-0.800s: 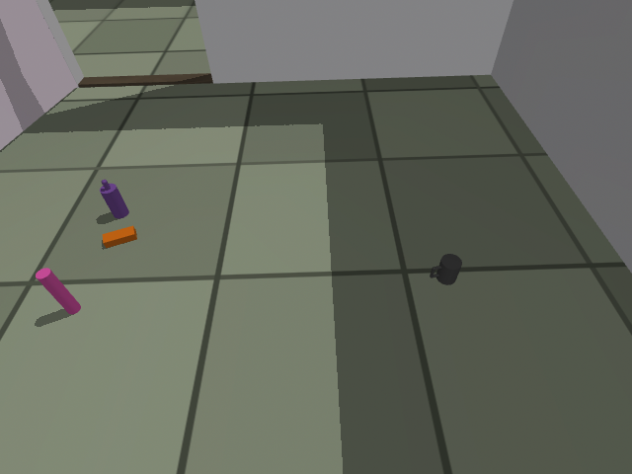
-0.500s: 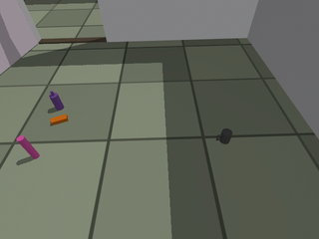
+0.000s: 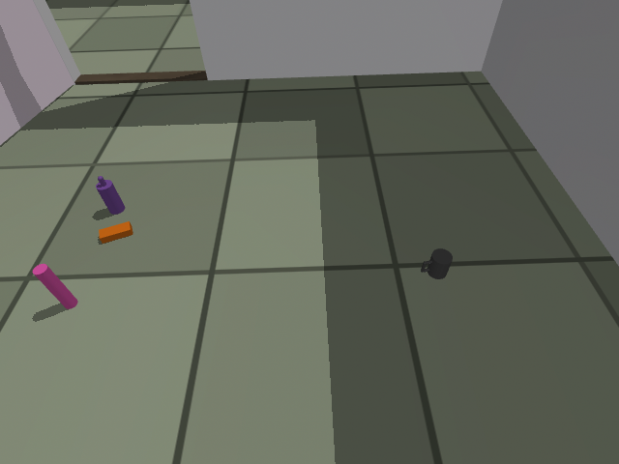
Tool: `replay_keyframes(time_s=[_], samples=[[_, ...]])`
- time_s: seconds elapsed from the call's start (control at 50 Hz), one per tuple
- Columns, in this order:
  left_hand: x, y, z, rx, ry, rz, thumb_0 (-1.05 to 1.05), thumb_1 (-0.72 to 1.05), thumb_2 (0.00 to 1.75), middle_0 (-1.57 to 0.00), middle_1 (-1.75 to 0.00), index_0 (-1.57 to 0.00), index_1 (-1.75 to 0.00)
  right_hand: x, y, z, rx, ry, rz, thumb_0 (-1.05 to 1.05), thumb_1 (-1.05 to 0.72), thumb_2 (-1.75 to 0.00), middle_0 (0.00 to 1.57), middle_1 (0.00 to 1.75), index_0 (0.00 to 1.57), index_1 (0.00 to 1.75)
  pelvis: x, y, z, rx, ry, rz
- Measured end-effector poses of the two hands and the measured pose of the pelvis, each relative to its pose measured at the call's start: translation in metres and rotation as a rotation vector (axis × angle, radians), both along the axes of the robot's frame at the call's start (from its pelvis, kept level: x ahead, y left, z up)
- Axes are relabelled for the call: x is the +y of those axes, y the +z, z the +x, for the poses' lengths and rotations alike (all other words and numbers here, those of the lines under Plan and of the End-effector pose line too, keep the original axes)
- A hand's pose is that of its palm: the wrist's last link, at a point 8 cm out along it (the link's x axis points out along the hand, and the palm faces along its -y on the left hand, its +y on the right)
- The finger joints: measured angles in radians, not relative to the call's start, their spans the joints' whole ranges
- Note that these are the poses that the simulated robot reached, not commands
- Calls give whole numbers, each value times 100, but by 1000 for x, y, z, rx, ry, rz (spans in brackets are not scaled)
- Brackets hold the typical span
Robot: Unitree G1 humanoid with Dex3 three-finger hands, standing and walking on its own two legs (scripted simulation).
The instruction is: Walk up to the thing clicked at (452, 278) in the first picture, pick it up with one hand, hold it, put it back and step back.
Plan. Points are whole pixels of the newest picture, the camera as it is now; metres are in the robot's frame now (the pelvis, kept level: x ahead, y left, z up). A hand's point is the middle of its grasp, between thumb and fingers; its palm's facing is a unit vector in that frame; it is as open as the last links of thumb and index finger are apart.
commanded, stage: stand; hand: left
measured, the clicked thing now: (435, 264) +0.98 -0.43 -0.73
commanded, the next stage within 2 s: walk up in 0.32 s
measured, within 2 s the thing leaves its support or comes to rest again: neither
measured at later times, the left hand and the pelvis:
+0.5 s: hand out of the picture +0.11 +0.25 -0.15, palm faces -0.16 -0.93 -0.34, open 7.4 cm; pelvis +0.02 -0.02 -0.01, yaw -9 degrees
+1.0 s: hand (269, 383) +0.31 +0.11 -0.18, palm faces -0.41 -0.85 -0.32, open 7.4 cm; pelvis +0.17 -0.12 -0.03, yaw -24 degrees
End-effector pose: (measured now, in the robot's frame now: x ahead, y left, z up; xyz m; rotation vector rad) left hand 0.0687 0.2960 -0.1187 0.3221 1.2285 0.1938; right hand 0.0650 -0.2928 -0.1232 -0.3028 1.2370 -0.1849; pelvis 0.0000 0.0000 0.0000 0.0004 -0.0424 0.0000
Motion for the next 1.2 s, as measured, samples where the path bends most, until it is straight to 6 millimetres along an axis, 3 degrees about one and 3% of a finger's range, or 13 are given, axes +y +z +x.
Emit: replay_keyframes(time_s=[0.34, 0.44, 0.58, 0.66, 0.7, 0.82, 0.9, 0.96, 1.02, 1.2], samples=[[0, -1, 2, 13, 2, -9, 0, 91, 89, -20, -30, -20, -30, -3, 1, 4, -2, 0, -4, 1, -90, -90, 20, 30, 20, 30, -1, -1, 4, 10, -11, 4], [2, 1, 19, 60, -80, -4, 1, 91, 89, -20, -30, -20, -30, -29, 7, -2, -131, -86, -40, 1, -90, -90, 21, 30, 20, 30, -10, -7, 9, 13, -108, 27], [-22, 13, 82, 18, -196, 29, 1, 91, 89, -20, -30, -20, -30, -100, 7, -25, -107, -170, -117, 1, -90, -90, 21, 30, 20, 31, -48, -17, 34, -6, -208, 27], [-50, 5, 121, -43, -245, 78, 1, 91, 89, -20, -30, -20, -30, -146, -12, -24, -85, -216, -143, 1, -90, -90, 21, 30, 20, 30, -82, -39, 55, -11, -243, 1], [-67, 2, 131, -71, -246, 71, 0, 91, 89, -20, -30, -20, -30, -157, -15, -17, -72, -233, -138, 1, -90, -90, 20, 30, 20, 30, -93, -41, 64, -13, -263, -4], [-110, 1, 154, -17, -285, 14, 0, 91, 89, -20, -30, -20, -30, -159, 2, 20, -127, -238, -91, 1, -91, -90, 20, 30, 20, 30, -109, -23, 100, -5, -320, -19], [-126, -8, 186, 1, -331, -24, 0, 90, 89, -20, -30, -20, -30, -154, 11, 37, -131, -250, -85, 1, -91, -90, 20, 30, 20, 30, -116, -22, 131, 4, -354, -27], [-135, -24, 224, 0, -380, -35, 1, 90, 89, -20, -30, -20, -30, -152, 12, 42, -144, -277, -119, 1, -90, -90, 20, 30, 20, 30, -120, -31, 158, 2, -387, -12], [-155, -29, 269, 0, -446, -30, 1, 90, 89, -20, -30, -20, -30, -151, 15, 34, -140, -358, -135, 1, -90, -90, 21, 30, 20, 30, -128, -30, 179, -3, -420, 7], [-235, 6, 405, -120, -605, -42, 1, 91, 89, -20, -30, -20, -30, -164, 29, 13, -10, -491, -113, 1, -90, -90, 21, 30, 20, 30, -171, -12, 235, -2, -486, 9]])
